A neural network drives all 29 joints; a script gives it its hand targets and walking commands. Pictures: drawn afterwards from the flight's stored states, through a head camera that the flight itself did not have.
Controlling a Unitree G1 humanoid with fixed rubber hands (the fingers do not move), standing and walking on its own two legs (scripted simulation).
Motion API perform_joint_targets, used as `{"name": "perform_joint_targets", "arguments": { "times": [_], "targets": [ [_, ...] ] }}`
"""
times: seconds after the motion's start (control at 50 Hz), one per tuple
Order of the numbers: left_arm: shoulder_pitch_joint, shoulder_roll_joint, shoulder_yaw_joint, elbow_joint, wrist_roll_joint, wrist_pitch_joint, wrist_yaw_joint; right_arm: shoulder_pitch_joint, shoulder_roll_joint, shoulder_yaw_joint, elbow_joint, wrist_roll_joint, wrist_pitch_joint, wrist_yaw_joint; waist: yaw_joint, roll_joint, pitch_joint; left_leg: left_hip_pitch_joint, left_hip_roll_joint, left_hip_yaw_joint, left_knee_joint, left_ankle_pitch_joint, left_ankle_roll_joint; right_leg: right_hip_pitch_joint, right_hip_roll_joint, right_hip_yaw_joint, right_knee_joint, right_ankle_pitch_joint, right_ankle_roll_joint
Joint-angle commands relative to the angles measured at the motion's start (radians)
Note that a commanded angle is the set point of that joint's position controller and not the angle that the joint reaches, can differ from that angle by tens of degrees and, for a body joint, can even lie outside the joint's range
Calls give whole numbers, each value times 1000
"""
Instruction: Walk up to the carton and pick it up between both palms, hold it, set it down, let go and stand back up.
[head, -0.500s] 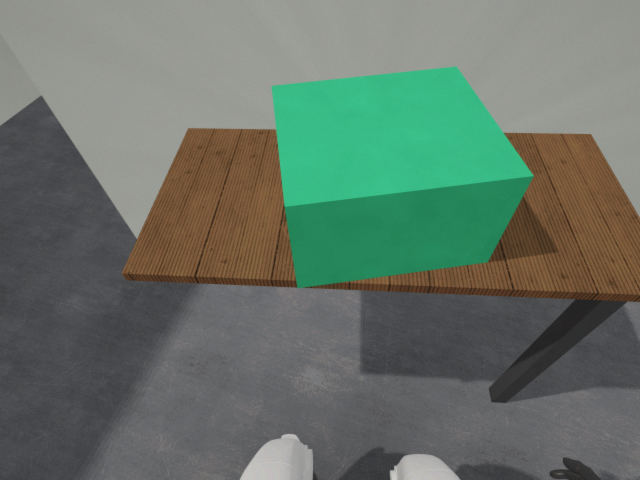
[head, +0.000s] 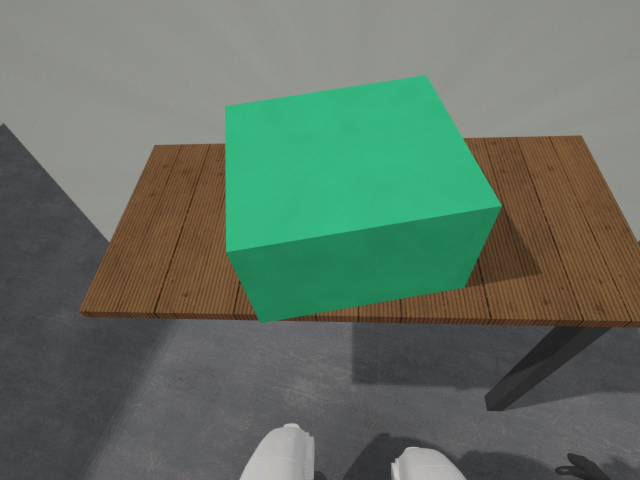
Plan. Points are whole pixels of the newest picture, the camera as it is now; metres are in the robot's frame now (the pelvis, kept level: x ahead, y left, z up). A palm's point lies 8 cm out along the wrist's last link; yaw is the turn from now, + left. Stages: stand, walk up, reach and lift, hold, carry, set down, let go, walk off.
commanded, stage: walk up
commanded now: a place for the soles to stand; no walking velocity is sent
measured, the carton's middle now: (344, 197) +0.48 -0.01 +0.03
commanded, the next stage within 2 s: none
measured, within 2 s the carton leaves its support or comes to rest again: neither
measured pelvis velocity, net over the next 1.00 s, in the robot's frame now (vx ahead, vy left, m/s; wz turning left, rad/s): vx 0.10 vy -0.03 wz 0.01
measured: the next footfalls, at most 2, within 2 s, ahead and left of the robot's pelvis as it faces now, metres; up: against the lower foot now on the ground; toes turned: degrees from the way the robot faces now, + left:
left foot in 0.10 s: +0.18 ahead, +0.11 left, +0.00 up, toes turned +0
right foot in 0.74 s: +0.15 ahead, -0.14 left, +0.00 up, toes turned +1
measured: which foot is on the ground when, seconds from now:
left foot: up 0.00-0.08, down 0.10-1.00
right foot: down 0.00-0.50, up 0.52-0.72, down 0.74-1.00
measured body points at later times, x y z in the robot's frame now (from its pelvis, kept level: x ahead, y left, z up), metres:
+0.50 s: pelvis +0.04 +0.01 -0.01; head +0.09 +0.01 +0.44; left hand +0.08 +0.34 -0.12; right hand +0.14 -0.31 -0.12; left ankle +0.09 +0.13 -0.70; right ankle +0.06 -0.12 -0.70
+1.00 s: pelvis +0.10 -0.03 -0.01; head +0.15 -0.04 +0.44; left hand +0.16 +0.31 -0.10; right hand +0.20 -0.34 -0.13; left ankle +0.14 +0.12 -0.70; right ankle +0.10 -0.13 -0.70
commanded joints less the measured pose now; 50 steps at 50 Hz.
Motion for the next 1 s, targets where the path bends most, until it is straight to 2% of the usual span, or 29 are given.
{"name": "perform_joint_targets", "arguments": {
  "times": [0.0,0.04,0.06,0.08,0.1,0.12,0.16,0.28,0.3,0.32,0.34,0.36,0.44,0.46,0.48,0.5,0.52,0.64,0.7,0.72,0.74,0.76,0.78,0.82,0.86,0.88,0.94,0.96,0.98],
  "targets": [
    [101,284,64,-51,-8,-20,40,-57,-192,-83,-85,-2,-34,-23,63,-217,-150,-116,41,24,-126,22,15,277,-339,402,-280,795,-280],
    [2,289,62,-83,-13,-7,43,4,-197,-94,-59,2,-38,-27,15,-175,-190,63,28,57,-272,174,18,170,-313,292,-181,780,-251],
    [-82,255,48,-107,-12,-5,36,140,-209,-96,-18,2,-50,-28,-66,-157,-215,252,10,51,-391,277,38,44,-241,217,-82,620,-177],
    [-99,189,26,-100,-18,-1,32,177,-269,-112,16,-15,-54,-29,-86,-56,-216,378,66,-78,-489,260,57,-111,-121,115,94,497,-124],
    [-72,116,10,-98,-25,6,31,172,-347,-138,-4,-35,-60,-32,-65,136,-204,405,253,-459,-621,202,122,-237,7,41,313,272,-67],
    [-60,176,31,-71,-11,29,40,83,-350,-135,-33,-2,-48,-26,-43,117,-170,324,350,-638,-748,-44,194,-278,44,75,308,-176,-48],
    [-50,255,41,-44,-11,41,42,-6,-319,-123,-60,3,-36,-25,-14,23,-34,198,366,-664,-782,-277,242,-307,4,83,338,-183,-47],
    [106,213,53,44,-5,22,24,-115,-287,-111,-66,-14,-8,-12,66,118,-48,-79,183,-248,-527,-82,124,162,10,-28,-149,-27,-61],
    [188,232,66,54,13,11,29,-118,-242,-95,-76,-16,-10,-11,95,45,-130,-125,128,-195,-323,-94,97,265,-28,92,-267,-111,-82],
    [187,278,73,43,32,3,32,-135,-156,-75,-103,-8,-9,-14,88,-178,-89,-274,6,-77,-57,-142,24,249,-198,484,-475,-347,-160],
    [97,374,95,9,24,-6,32,-179,-176,-76,-119,-2,-10,-23,92,-185,-65,-317,-39,-16,48,-84,3,142,-369,786,-609,-458,-238],
    [16,390,101,-17,20,-8,35,-193,-232,-97,-100,0,-9,-25,79,-154,-3,-256,14,-64,71,-50,6,71,-397,776,-606,-398,-290],
    [-111,293,59,-70,5,18,26,58,-227,-101,-8,13,-48,-23,-56,-116,-134,194,-17,47,-265,28,41,-36,-239,366,-261,211,-222],
    [-132,244,46,-60,1,22,21,107,-206,-97,11,0,-64,-25,-86,-41,-158,358,-6,-13,-430,94,51,-147,-166,256,-107,345,-149],
    [-129,170,28,-79,-12,24,19,192,-301,-135,14,-24,-73,-31,-118,135,-227,465,181,-377,-570,42,113,-275,-2,89,240,255,-70],
    [-137,161,31,-80,5,39,21,184,-366,-141,7,-24,-72,-36,-82,119,-157,496,331,-683,-667,80,195,-416,66,88,322,-148,-51],
    [-141,237,48,-67,8,48,29,144,-387,-141,-2,-1,-67,-37,-78,17,-138,439,365,-755,-733,-63,164,-375,32,163,320,-193,-45],
    [-118,204,46,-34,-10,37,21,-9,-314,-113,-33,-9,-67,-42,-10,152,-4,163,270,-448,-592,354,182,-162,-40,77,174,-119,-52],
    [21,207,58,-12,-6,21,22,-44,-306,-112,-65,-2,-46,-35,40,127,-136,201,237,-295,-384,600,177,75,-7,5,-169,52,-64],
    [61,218,63,16,1,5,26,-91,-243,-103,-56,1,-43,-32,81,114,-149,79,165,-187,-227,658,117,236,-15,55,-261,202,-76],
    [192,310,85,26,7,-8,35,-95,-179,-78,-87,17,-43,-38,110,-156,-272,-35,39,-59,128,575,43,376,-163,383,-361,303,-145],
    [144,367,102,30,-11,-13,35,-169,-151,-73,-109,13,-28,-45,109,-197,-173,-292,-57,2,119,-74,10,411,-355,678,-427,420,-205],
    [96,360,93,-1,-6,-15,34,-173,-205,-74,-112,8,-25,-59,99,-139,-171,-268,-34,-88,135,-157,22,376,-425,784,-422,494,-305],
    [15,325,83,-18,-2,2,38,-149,-225,-75,-88,11,-34,-55,59,-95,-56,-216,37,-33,112,-97,15,256,-339,570,-365,599,-268],
    [-53,283,66,-39,6,7,39,-56,-209,-78,-87,16,-48,-47,27,-193,-112,-81,46,-10,-23,-82,29,162,-299,453,-318,680,-277],
    [-35,276,61,-32,0,4,41,-17,-208,-80,-41,10,-47,-46,21,-96,-179,-12,40,6,-71,-38,18,179,-280,396,-271,800,-247],
    [-191,249,41,-60,-3,21,34,55,-177,-84,-8,12,-58,-54,-48,-266,-203,247,11,69,-346,241,25,17,-175,191,-127,804,-201],
    [-210,203,26,-63,-10,31,30,83,-203,-84,14,4,-65,-56,-70,-186,-217,376,-11,52,-431,338,19,-36,-131,170,-58,751,-158],
    [-208,161,28,-73,-19,31,24,98,-276,-113,13,-14,-68,-62,-79,-48,-291,480,134,-212,-457,404,93,-174,-56,116,112,516,-77]
  ]
}}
